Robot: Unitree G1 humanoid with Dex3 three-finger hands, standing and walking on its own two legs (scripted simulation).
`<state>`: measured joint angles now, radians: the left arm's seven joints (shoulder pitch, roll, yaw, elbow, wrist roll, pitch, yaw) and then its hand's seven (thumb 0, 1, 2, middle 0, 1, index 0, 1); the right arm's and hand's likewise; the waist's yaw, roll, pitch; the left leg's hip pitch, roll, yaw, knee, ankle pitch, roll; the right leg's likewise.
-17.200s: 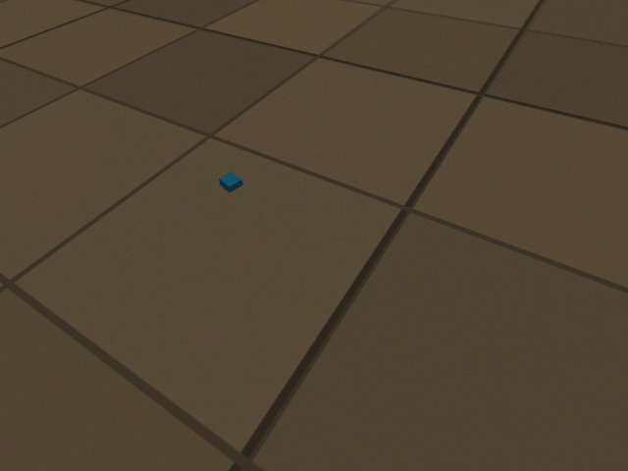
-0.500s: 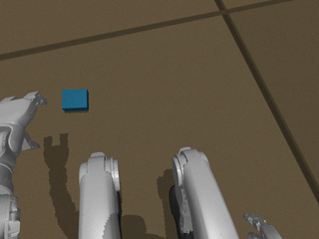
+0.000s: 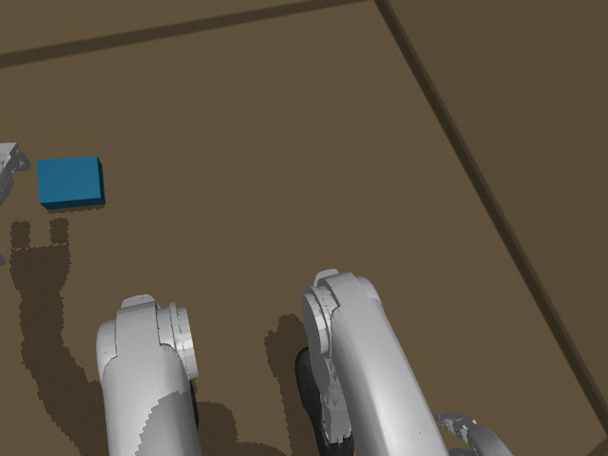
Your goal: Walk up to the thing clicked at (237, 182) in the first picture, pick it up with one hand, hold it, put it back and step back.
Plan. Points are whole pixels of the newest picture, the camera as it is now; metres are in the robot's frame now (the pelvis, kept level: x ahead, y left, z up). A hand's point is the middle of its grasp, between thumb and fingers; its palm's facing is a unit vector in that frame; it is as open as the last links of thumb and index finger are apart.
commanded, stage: rise first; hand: left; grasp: from above
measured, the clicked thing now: (72, 182) +0.54 +0.31 -0.33
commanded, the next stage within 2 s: approach in 1.96 s
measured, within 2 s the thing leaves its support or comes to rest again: neither
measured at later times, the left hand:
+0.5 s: hand (7, 201) +0.47 +0.35 -0.19, palm faces -0.47 -0.06 -0.88, open 13.4 cm
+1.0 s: hand (15, 196) +0.48 +0.34 -0.20, palm faces -0.46 -0.06 -0.88, open 13.3 cm
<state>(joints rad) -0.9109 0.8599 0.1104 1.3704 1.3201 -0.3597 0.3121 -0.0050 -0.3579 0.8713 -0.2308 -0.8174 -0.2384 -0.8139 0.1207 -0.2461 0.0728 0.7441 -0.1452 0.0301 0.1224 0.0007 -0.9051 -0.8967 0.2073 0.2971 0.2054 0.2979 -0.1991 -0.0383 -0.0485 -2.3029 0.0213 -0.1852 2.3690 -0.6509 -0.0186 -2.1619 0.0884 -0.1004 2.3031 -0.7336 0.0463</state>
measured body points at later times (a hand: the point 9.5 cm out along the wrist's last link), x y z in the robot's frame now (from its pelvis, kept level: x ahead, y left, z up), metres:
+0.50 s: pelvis +0.01 +0.00 -0.02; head +0.26 +0.10 +0.34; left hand +0.49 +0.35 -0.14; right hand +0.07 -0.27 -0.11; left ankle +0.08 +0.13 -0.31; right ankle +0.09 -0.12 -0.31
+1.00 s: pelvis +0.00 +0.00 -0.02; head +0.26 +0.11 +0.33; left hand +0.50 +0.34 -0.15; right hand +0.06 -0.26 -0.11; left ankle +0.08 +0.13 -0.31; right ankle +0.09 -0.12 -0.31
